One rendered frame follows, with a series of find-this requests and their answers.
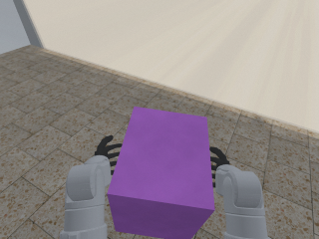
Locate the robot right hand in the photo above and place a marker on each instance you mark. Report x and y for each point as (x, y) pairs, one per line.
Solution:
(222, 160)

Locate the robot left hand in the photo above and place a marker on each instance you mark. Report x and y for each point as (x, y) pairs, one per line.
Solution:
(102, 149)

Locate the carton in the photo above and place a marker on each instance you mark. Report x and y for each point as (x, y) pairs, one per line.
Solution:
(162, 183)

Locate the robot left forearm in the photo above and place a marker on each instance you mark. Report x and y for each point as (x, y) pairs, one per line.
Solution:
(85, 198)

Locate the robot right forearm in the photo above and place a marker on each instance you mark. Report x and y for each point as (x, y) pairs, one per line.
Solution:
(243, 203)

